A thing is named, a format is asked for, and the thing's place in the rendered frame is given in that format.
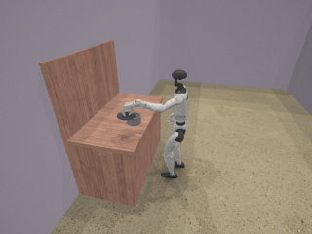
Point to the pot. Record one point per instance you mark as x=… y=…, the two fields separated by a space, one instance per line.
x=136 y=121

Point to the lid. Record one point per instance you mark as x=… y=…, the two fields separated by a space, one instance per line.
x=127 y=117

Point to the robot left hand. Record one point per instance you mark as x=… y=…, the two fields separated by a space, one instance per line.
x=127 y=106

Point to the robot right hand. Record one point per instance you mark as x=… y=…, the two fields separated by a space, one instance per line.
x=173 y=118

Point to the robot foot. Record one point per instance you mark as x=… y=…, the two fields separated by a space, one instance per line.
x=168 y=175
x=181 y=165

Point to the table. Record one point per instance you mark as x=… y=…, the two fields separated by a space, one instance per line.
x=109 y=158

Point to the robot left forearm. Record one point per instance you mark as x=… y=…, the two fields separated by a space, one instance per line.
x=148 y=105

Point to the robot right foot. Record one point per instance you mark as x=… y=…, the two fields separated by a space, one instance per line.
x=181 y=165

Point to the robot left foot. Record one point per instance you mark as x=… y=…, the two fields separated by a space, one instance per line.
x=168 y=175

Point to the left robot upper arm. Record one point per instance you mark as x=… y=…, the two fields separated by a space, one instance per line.
x=171 y=103

